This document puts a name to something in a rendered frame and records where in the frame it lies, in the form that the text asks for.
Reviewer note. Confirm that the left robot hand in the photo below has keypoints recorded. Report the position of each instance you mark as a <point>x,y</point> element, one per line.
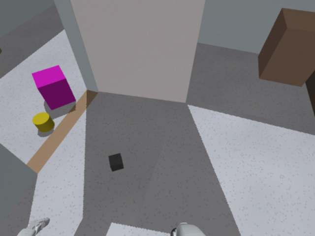
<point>34,227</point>

